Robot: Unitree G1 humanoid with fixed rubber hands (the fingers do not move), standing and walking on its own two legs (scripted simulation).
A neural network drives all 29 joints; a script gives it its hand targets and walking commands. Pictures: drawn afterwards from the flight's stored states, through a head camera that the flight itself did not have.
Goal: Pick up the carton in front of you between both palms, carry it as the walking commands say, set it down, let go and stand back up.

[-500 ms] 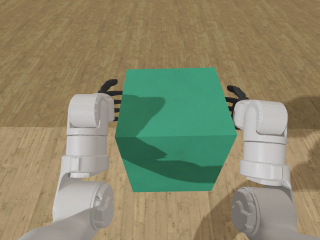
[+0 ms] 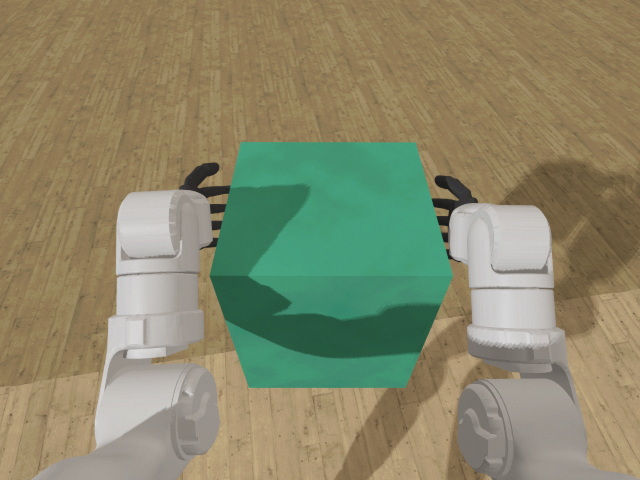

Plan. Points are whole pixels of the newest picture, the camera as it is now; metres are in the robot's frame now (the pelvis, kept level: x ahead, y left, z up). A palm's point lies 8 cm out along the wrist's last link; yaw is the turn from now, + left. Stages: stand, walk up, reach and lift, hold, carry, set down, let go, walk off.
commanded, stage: carry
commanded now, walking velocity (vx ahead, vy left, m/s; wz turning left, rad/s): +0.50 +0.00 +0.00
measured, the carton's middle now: (327, 271) +0.37 -0.02 +0.07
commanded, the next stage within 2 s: none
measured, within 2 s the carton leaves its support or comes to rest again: neither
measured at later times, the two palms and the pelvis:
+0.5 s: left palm (218, 71) +0.66 +0.13 +0.19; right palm (410, 61) +0.69 -0.17 +0.19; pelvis +0.30 -0.05 +0.04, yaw +1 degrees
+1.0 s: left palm out of the picture +0.99 +0.13 +0.23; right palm out of the picture +0.97 -0.17 +0.23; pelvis +0.59 +0.00 +0.07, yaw +0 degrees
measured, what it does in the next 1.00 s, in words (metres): climbs: right foot, then left foot 0.03 m higher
